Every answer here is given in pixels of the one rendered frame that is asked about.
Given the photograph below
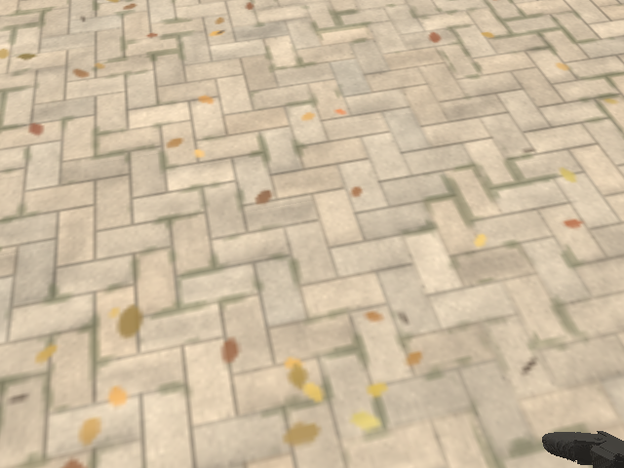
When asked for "right robot hand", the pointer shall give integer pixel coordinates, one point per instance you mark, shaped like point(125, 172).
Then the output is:
point(601, 450)

